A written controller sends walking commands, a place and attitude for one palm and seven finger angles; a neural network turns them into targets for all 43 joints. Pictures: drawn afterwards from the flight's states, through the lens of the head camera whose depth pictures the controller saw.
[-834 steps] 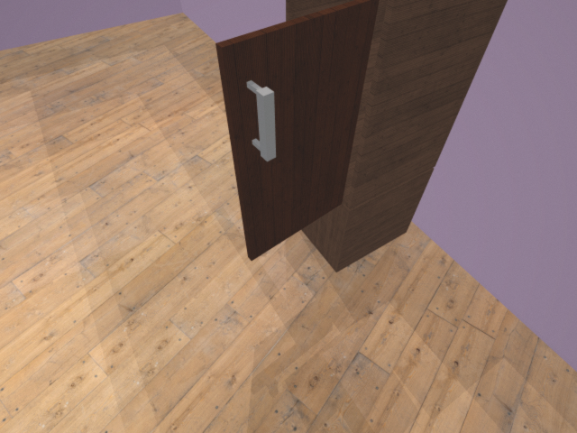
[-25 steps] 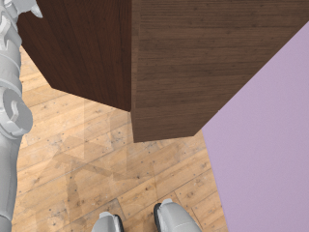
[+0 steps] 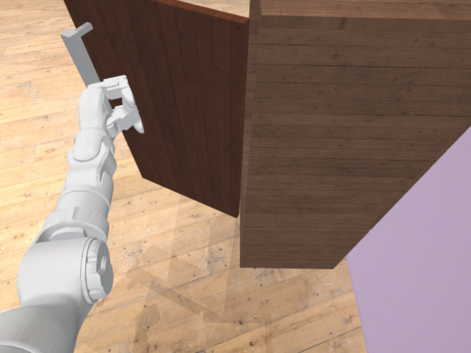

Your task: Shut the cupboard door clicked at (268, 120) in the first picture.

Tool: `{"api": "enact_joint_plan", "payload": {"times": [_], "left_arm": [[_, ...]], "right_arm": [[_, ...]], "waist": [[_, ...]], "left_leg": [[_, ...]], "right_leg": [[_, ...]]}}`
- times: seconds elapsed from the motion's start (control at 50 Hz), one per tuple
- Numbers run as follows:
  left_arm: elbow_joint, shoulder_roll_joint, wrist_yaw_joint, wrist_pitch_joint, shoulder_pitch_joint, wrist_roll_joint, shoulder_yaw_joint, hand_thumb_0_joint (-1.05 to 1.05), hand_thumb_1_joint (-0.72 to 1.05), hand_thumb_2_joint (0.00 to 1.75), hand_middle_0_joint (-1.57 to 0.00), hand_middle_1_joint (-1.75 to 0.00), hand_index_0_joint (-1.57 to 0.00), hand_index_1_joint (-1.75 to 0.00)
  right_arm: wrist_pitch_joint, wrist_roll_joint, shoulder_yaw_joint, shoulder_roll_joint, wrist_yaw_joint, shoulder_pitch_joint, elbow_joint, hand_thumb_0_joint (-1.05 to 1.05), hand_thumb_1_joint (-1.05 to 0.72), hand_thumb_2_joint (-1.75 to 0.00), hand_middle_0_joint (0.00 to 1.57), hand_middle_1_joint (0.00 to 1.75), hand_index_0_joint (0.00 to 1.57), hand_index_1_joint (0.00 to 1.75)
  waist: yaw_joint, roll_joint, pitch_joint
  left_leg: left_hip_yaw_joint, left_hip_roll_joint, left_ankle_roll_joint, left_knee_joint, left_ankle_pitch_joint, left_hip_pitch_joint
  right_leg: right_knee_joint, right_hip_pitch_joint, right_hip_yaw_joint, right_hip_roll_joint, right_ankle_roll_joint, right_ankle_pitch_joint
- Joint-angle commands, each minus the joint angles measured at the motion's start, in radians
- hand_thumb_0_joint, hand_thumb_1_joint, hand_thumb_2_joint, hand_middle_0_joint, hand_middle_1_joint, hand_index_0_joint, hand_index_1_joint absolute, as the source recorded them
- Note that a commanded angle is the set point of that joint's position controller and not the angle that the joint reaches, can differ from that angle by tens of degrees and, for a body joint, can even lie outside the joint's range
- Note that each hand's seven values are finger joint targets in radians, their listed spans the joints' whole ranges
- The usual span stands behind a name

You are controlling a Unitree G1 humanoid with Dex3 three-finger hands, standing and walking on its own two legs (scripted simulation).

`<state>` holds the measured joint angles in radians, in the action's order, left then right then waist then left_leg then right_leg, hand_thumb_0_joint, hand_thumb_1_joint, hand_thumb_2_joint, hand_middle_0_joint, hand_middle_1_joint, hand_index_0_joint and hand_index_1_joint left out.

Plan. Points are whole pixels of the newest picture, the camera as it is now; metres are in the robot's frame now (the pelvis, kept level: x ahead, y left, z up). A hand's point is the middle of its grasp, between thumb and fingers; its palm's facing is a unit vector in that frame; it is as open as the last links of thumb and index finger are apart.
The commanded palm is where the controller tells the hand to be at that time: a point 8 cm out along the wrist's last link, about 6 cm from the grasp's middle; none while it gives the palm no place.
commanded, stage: draw the hand back to the body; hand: left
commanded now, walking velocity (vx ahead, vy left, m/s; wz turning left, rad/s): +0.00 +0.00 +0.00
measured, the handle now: (92, 63) +0.64 +0.25 +0.13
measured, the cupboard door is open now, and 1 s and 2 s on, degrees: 65 65 65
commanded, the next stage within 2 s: step back with the hand held close in 1.70 s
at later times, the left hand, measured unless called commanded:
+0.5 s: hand (105, 146) +0.41 +0.18 +0.14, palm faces +0.07 -1.00 -0.02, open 3.1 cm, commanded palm +0.36 +0.23 +0.16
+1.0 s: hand (7, 240) +0.25 +0.24 +0.17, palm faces +0.37 -0.89 -0.25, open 3.8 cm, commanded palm +0.20 +0.28 +0.18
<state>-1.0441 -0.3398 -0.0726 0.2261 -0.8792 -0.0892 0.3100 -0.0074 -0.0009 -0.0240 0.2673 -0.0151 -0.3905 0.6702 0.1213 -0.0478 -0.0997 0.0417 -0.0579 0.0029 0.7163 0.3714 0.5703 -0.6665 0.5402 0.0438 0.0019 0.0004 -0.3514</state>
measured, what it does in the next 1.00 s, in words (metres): stands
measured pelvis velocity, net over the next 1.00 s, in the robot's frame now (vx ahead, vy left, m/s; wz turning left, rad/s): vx -0.01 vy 0.00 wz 0.02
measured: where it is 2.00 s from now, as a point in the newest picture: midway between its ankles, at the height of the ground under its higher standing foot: outside the picture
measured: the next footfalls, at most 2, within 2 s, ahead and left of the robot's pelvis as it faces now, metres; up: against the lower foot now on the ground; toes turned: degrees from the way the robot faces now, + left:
none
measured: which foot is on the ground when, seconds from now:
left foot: down 0.00-1.00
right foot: down 0.00-1.00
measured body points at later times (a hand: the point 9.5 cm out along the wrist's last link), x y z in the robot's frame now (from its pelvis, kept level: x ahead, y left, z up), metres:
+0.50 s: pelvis -0.01 -0.01 +0.01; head +0.01 -0.02 +0.46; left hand +0.40 +0.23 +0.15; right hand +0.02 -0.27 -0.12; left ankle -0.02 +0.12 -0.72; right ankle -0.02 -0.12 -0.72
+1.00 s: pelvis -0.01 +0.00 +0.03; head -0.04 -0.02 +0.48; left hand +0.23 +0.29 +0.18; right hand +0.20 -0.21 -0.04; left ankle -0.02 +0.12 -0.72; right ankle -0.02 -0.12 -0.72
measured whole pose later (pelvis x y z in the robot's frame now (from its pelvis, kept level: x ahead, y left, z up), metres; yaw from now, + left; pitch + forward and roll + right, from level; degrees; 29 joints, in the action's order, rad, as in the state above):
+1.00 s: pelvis -0.01 +0.00 +0.03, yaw +1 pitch -4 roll +0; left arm 0.01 -0.30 0.07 0.05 0.05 -0.07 0.21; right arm -0.05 -0.03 0.04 0.22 0.08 -0.14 0.60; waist -0.06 -0.05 0.00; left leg 0.04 -0.01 0.00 0.40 0.23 0.10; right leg -0.40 0.09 0.05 -0.03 0.01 -0.24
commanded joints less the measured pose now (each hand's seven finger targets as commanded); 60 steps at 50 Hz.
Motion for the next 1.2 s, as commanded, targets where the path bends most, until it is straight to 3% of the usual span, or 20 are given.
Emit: {"api": "enact_joint_plan", "payload": {"times": [0.0, 0.02, 0.1, 0.14, 0.2, 0.26, 0.3, 0.36, 0.4, 0.44, 0.56, 0.6, 0.62, 0.68, 0.7, 0.76, 0.9, 1.04, 1.1, 1.18], "left_arm": [[0.228, -0.189, 0.01, 0.08, -0.612, -0.015, -0.022, 0.0, 0.9, 0.9, -1.3, -1.5, -1.3, -1.5], [0.214, -0.171, 0.012, 0.085, -0.638, -0.009, -0.044, 0.0, 0.9, 0.9, -1.3, -1.5, -1.3, -1.5], [0.094, -0.207, 0.011, 0.086, -0.655, -0.005, -0.024, 0.0, 0.9, 0.9, -1.3, -1.5, -1.3, -1.5], [0.087, -0.247, -0.002, 0.087, -0.565, -0.006, 0.02, 0.0, 0.9, 0.9, -1.3, -1.5, -1.3, -1.5], [0.148, -0.305, -0.031, 0.104, -0.397, -0.022, 0.09, 0.0, 0.9, 0.9, -1.3, -1.5, -1.3, -1.5], [0.24, -0.292, -0.065, 0.085, -0.292, -0.042, 0.077, 0.0, 0.9, 0.9, -1.3, -1.5, -1.3, -1.5], [0.352, -0.236, -0.079, 0.069, -0.252, -0.072, 0.035, 0.0, 0.9, 0.9, -1.3, -1.5, -1.3, -1.5], [0.504, -0.219, -0.088, 0.036, -0.202, -0.112, 0.027, 0.0, 0.9, 0.9, -1.3, -1.5, -1.3, -1.5], [0.567, -0.255, -0.083, 0.017, -0.143, -0.121, 0.054, 0.0, 0.9, 0.9, -1.3, -1.5, -1.3, -1.5], [0.662, -0.221, -0.088, 0.002, -0.111, -0.119, 0.017, 0.0, 0.9, 0.9, -1.3, -1.5, -1.3, -1.5], [0.783, -0.195, -0.113, -0.08, 0.109, -0.156, 0.021, 0.0, 0.9, 0.9, -1.22, -1.41, -1.22, -1.41], [0.817, -0.203, -0.122, -0.116, 0.181, -0.164, 0.029, 0.0, 0.9, 0.9, -1.16, -1.35, -1.16, -1.35], [0.917, -0.22, -0.02, -0.082, 0.219, -0.054, -0.037, 0.0, 0.9, 0.9, -1.13, -1.32, -1.13, -1.32], [1.003, -0.146, 0.086, -0.089, 0.376, -0.028, -0.062, 0.0, 0.9, 0.9, -1.05, -1.23, -1.05, -1.23], [1.032, -0.155, 0.101, -0.088, 0.406, -0.02, -0.062, 0.0, 0.9, 0.9, -1.02, -1.2, -1.02, -1.2], [1.135, -0.16, 0.135, -0.086, 0.428, 0.002, -0.054, 0.0, 0.9, 0.9, -0.94, -1.11, -0.94, -1.11], [1.271, -0.147, 0.158, -0.103, 0.621, 0.013, -0.034, 0.0, 0.9, 0.9, -0.75, -0.9, -0.75, -0.9], [1.43, -0.135, 0.164, -0.112, 0.843, 0.015, 0.003, 0.0, 0.9, 0.9, -0.56, -0.69, -0.56, -0.69], [1.462, -0.165, 0.168, -0.117, 0.959, 0.015, 0.052, 0.0, 0.9, 0.9, -0.47, -0.6, -0.47, -0.6], [1.532, -0.185, 0.174, -0.109, 1.077, 0.012, 0.111, 0.0, 0.9, 0.9, -0.36, -0.48, -0.36, -0.48]], "right_arm": [[-0.022, -0.005, -0.041, 0.144, 0.028, -0.14, -0.032, 0.0, -0.9, -0.9, 0.2, 0.3, 0.2, 0.3], [-0.028, -0.005, -0.037, 0.137, 0.028, -0.122, -0.027, 0.0, -0.9, -0.9, 0.2, 0.3, 0.2, 0.3], [-0.04, -0.005, -0.028, 0.149, 0.034, -0.114, -0.016, 0.0, -0.9, -0.9, 0.2, 0.3, 0.2, 0.3], [-0.043, -0.008, -0.024, 0.149, 0.034, -0.091, -0.041, 0.0, -0.9, -0.9, 0.2, 0.3, 0.2, 0.3], [-0.037, -0.01, -0.025, 0.148, 0.034, -0.079, -0.082, 0.0, -0.9, -0.9, 0.2, 0.3, 0.2, 0.3], [-0.027, -0.027, -0.023, 0.143, 0.037, -0.047, -0.119, 0.0, -0.9, -0.9, 0.2, 0.3, 0.2, 0.3], [-0.027, -0.038, -0.026, 0.138, 0.044, -0.018, -0.14, 0.0, -0.9, -0.9, 0.2, 0.3, 0.2, 0.3], [-0.038, -0.05, -0.024, 0.134, 0.058, 0.018, -0.147, 0.0, -0.9, -0.9, 0.2, 0.3, 0.2, 0.3], [-0.044, -0.048, -0.025, 0.135, 0.072, 0.031, -0.139, 0.0, -0.9, -0.9, 0.2, 0.3, 0.2, 0.3], [-0.056, -0.051, -0.018, 0.122, 0.079, 0.065, -0.142, 0.0, -0.9, -0.9, 0.2, 0.3, 0.2, 0.3], [-0.092, -0.062, -0.001, 0.113, 0.096, 0.148, -0.156, 0.0, -0.9, -0.9, 0.2, 0.3, 0.2, 0.3], [-0.098, -0.064, 0.002, 0.117, 0.101, 0.168, -0.168, 0.0, -0.9, -0.9, 0.2, 0.3, 0.2, 0.3], [-0.096, -0.053, 0.004, 0.089, 0.106, 0.203, -0.192, 0.0, -0.9, -0.9, 0.2, 0.3, 0.2, 0.3], [-0.088, -0.048, 0.01, 0.087, 0.111, 0.249, -0.19, 0.0, -0.9, -0.9, 0.2, 0.3, 0.2, 0.3], [-0.084, -0.046, 0.009, 0.09, 0.112, 0.255, -0.189, 0.0, -0.9, -0.9, 0.2, 0.3, 0.2, 0.3], [-0.086, -0.04, 0.019, 0.08, 0.11, 0.285, -0.187, 0.0, -0.9, -0.9, 0.2, 0.3, 0.2, 0.3], [-0.083, -0.022, 0.026, 0.066, 0.108, 0.32, -0.187, 0.0, -0.9, -0.9, 0.2, 0.3, 0.2, 0.3], [-0.09, -0.011, 0.028, 0.054, 0.099, 0.337, -0.208, 0.0, -0.9, -0.9, 0.2, 0.3, 0.2, 0.3], [-0.093, -0.007, 0.025, 0.057, 0.099, 0.341, -0.207, 0.0, -0.9, -0.9, 0.2, 0.3, 0.2, 0.3], [-0.1, -0.005, 0.02, 0.045, 0.099, 0.345, -0.209, 0.0, -0.9, -0.9, 0.2, 0.3, 0.2, 0.3]], "waist": [[0.063, -0.001, -0.344], [0.07, -0.029, -0.33], [0.079, 0.05, -0.304], [0.029, -0.003, -0.359], [-0.032, 0.018, -0.45], [-0.054, 0.051, -0.398], [-0.052, 0.042, -0.37], [-0.063, 0.028, -0.345], [-0.072, 0.053, -0.31], [-0.077, -0.007, -0.297], [-0.114, -0.004, -0.205], [-0.123, 0.027, -0.194], [-0.119, 0.024, -0.129], [-0.125, 0.048, -0.094], [-0.128, 0.078, -0.099], [-0.129, 0.005, -0.076], [-0.145, -0.027, -0.02], [-0.163, -0.045, -0.02], [-0.174, -0.003, 0.005], [-0.183, -0.004, 0.013]], "left_leg": [[-0.024, 0.049, -0.03, -0.027, -0.395, -0.265], [-0.028, 0.052, -0.028, -0.024, -0.379, -0.267], [-0.036, 0.055, -0.028, -0.028, -0.281, -0.203], [-0.03, 0.06, -0.024, -0.034, -0.295, -0.198], [-0.018, 0.062, -0.028, -0.036, -0.376, -0.207], [-0.005, 0.058, -0.031, -0.065, -0.353, -0.189], [0.001, 0.056, -0.035, -0.084, -0.341, -0.22], [0.001, 0.056, -0.037, -0.114, -0.309, -0.26], [-0.002, 0.053, -0.041, -0.133, -0.292, -0.267], [-0.003, 0.055, -0.04, -0.153, -0.29, -0.3], [-0.014, 0.054, -0.034, -0.209, -0.251, -0.331], [-0.016, 0.053, -0.036, -0.22, -0.237, -0.342], [0.001, 0.064, -0.039, -0.251, -0.227, -0.368], [-0.01, 0.048, -0.031, -0.299, -0.238, -0.415], [-0.007, 0.046, -0.033, -0.308, -0.251, -0.425], [-0.007, 0.046, -0.027, -0.343, -0.259, -0.482], [-0.006, 0.049, -0.021, -0.377, -0.3, -0.517], [-0.017, 0.046, -0.012, -0.382, -0.368, -0.533], [-0.017, 0.044, -0.013, -0.385, -0.36, -0.519], [-0.01, 0.046, -0.018, -0.376, -0.355, -0.51]], "right_leg": [[0.041, -0.115, -0.013, 0.033, -0.003, 0.491], [0.041, -0.091, -0.016, 0.03, -0.004, 0.471], [0.043, -0.077, -0.023, 0.023, -0.002, 0.391], [0.027, -0.119, -0.027, 0.019, -0.011, 0.401], [0.01, -0.232, -0.027, 0.019, -0.012, 0.495], [0.031, -0.268, -0.023, 0.022, -0.01, 0.501], [0.055, -0.276, -0.019, 0.025, -0.01, 0.484], [0.09, -0.286, -0.019, 0.027, -0.009, 0.45], [0.111, -0.302, -0.018, 0.025, -0.006, 0.422], [0.12, -0.298, -0.017, 0.024, -0.009, 0.405], [0.16, -0.308, -0.005, 0.018, -0.014, 0.332], [0.174, -0.322, -0.005, 0.014, -0.012, 0.304], [0.229, -0.31, -0.032, -0.01, -0.008, 0.267], [0.251, -0.344, -0.01, -0.005, -0.012, 0.244], [0.262, -0.37, -0.01, -0.006, -0.011, 0.251], [0.286, -0.373, -0.007, -0.001, -0.013, 0.25], [0.329, -0.435, -0.007, -0.002, -0.017, 0.275], [0.319, -0.473, 0.004, 0.0, -0.017, 0.325], [0.327, -0.473, 0.007, 0.0, -0.013, 0.314], [0.326, -0.47, 0.004, -0.004, -0.009, 0.315]]}}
